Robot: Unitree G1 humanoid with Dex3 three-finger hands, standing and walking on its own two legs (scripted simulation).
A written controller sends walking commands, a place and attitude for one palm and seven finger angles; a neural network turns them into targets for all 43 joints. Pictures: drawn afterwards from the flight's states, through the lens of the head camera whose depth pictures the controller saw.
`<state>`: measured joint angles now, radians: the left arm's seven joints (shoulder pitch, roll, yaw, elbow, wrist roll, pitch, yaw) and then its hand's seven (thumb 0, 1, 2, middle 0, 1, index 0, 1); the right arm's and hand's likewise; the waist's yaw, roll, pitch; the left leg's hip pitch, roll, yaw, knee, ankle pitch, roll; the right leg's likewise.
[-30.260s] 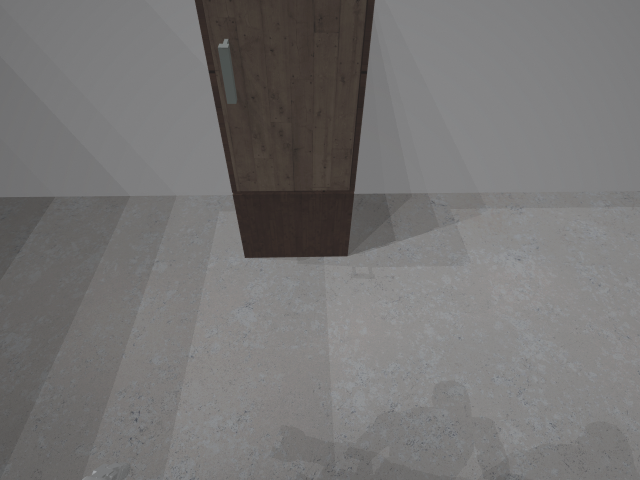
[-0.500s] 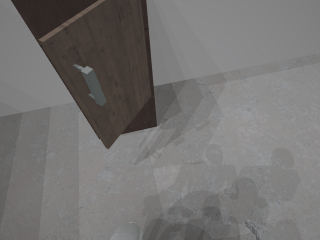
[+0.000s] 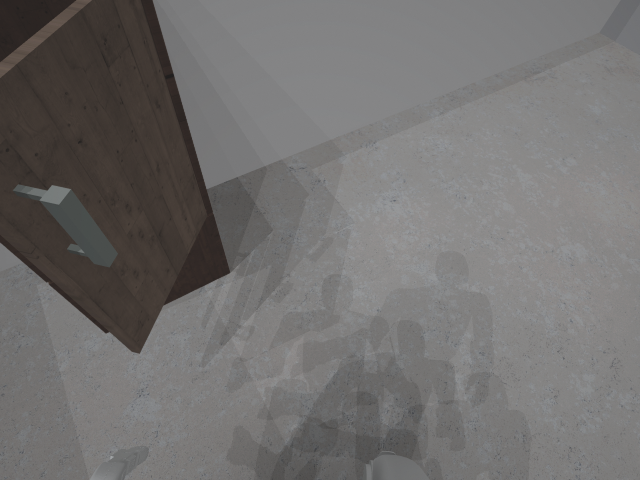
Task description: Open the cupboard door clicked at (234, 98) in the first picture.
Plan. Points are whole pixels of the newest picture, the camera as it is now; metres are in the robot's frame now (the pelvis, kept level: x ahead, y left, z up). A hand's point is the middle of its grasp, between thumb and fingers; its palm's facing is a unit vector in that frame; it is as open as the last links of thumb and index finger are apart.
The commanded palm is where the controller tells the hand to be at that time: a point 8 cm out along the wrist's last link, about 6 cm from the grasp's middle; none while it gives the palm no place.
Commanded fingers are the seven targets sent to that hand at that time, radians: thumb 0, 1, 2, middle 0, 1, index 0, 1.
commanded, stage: walk to a spot facing it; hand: left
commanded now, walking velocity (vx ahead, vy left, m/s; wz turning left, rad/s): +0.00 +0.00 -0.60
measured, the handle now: (68, 227) +0.39 +0.36 +0.03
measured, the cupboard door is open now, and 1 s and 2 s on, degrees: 45 45 45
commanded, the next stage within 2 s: none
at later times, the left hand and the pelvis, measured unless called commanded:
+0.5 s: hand (221, 412) +0.21 +0.16 -0.18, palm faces -0.31 -0.93 -0.20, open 7.4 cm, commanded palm none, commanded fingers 0.00 0.90 0.90 -0.20 -0.30 -0.20 -0.30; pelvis +0.06 -0.01 -0.01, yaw -19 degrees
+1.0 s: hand (262, 380) +0.26 +0.10 -0.17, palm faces -0.53 -0.83 -0.19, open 7.4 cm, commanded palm none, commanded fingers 0.00 0.90 0.90 -0.20 -0.30 -0.20 -0.30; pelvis +0.15 -0.06 +0.00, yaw -37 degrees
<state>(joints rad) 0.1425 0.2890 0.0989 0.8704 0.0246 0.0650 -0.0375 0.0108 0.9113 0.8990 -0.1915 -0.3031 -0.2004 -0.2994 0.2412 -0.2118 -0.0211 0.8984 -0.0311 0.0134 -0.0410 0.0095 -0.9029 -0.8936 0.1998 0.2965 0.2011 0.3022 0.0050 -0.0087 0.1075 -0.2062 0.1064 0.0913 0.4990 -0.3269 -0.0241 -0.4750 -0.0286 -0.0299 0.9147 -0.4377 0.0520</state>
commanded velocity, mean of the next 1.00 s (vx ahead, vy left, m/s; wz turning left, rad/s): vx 0.13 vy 0.00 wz -0.60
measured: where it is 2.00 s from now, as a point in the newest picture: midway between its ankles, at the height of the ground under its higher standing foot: (439, 384)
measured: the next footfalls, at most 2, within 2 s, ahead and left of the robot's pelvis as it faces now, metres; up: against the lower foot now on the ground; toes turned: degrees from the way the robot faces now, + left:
right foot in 0.10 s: +0.04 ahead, -0.14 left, +0.00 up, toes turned -7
left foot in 0.40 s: +0.13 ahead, +0.11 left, +0.00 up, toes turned -13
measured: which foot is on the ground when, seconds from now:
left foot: down 0.00-0.08, up 0.10-0.38, down 0.40-0.68, up 0.70-1.00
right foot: up 0.00-0.08, down 0.10-0.38, up 0.40-0.66, down 0.68-1.00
